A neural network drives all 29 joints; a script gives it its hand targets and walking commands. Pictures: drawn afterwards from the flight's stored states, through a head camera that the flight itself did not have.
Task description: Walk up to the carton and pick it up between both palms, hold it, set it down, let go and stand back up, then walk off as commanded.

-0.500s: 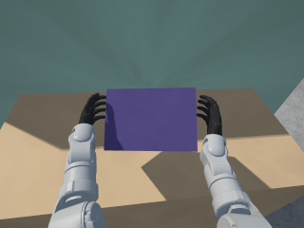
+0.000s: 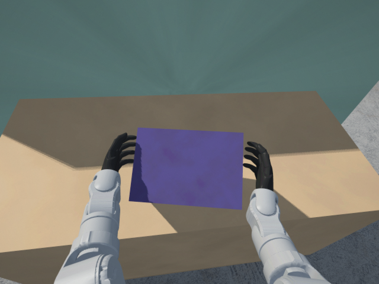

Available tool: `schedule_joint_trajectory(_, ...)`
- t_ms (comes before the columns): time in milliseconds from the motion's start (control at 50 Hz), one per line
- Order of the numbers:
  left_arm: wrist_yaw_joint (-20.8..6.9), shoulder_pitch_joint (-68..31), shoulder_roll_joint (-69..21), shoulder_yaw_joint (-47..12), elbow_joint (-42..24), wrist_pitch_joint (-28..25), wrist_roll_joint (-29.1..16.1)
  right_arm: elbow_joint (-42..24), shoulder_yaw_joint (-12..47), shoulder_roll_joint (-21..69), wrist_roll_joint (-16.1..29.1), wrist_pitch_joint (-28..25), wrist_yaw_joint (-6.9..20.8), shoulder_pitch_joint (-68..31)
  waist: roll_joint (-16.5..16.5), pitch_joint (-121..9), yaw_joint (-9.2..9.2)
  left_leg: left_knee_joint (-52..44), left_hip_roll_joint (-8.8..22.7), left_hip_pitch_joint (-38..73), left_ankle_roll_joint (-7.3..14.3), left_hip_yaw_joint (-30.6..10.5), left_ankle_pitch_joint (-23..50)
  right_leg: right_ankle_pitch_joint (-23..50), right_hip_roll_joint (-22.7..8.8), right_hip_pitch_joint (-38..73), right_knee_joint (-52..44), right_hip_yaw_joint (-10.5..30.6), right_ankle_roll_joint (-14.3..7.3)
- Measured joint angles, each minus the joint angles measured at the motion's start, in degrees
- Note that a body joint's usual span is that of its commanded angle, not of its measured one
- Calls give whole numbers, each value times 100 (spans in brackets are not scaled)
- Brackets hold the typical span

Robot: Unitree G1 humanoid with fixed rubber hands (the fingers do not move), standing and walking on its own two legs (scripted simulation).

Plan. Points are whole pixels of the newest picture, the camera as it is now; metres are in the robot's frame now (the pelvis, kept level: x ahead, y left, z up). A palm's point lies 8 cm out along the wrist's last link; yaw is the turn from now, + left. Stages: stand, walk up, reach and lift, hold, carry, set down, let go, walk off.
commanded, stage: set down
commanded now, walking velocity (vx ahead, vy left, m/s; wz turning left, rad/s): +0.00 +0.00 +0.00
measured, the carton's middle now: (189, 170) +0.42 -0.01 -0.05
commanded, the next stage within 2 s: none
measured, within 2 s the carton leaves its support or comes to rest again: neither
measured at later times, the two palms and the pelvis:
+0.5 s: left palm (110, 141) +0.46 +0.18 +0.02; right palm (247, 169) +0.38 -0.14 +0.01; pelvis +0.03 +0.01 +0.00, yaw +0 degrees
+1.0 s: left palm (112, 142) +0.45 +0.18 +0.02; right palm (249, 175) +0.37 -0.15 +0.00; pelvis +0.02 +0.01 +0.00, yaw +0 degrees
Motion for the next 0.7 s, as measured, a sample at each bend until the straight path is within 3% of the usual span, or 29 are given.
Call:
schedule_joint_trajectory(100,136,-330,80,20,765,-655,-180,97,-442,10,-397,-159,16,-141,23,-571,-1,67,47,-595,0,-3,73,110,47,-567,1,1,-21)
schedule_joint_trajectory(180,65,-864,247,132,1327,-793,-179,229,-835,39,-616,69,66,-379,-8,-596,-2,83,36,-635,1,-2,58,110,35,-600,2,2,-21)
schedule_joint_trajectory(320,-7,-1283,346,228,1435,-820,-125,326,-1024,173,-715,348,113,-394,-22,-489,0,171,-12,-792,30,4,-49,49,-13,-710,1,2,-10)
schedule_joint_trajectory(520,59,-1329,476,270,1671,-1027,10,375,-1129,253,-831,-260,130,-393,-24,-610,0,429,7,-1154,35,3,-323,-12,0,-960,2,1,3)
schedule_joint_trajectory(700,60,-1295,477,255,1669,-1307,33,740,-1156,253,-820,-965,-43,-393,19,-595,0,566,33,-1341,-22,3,-153,180,21,-1078,3,-1,3)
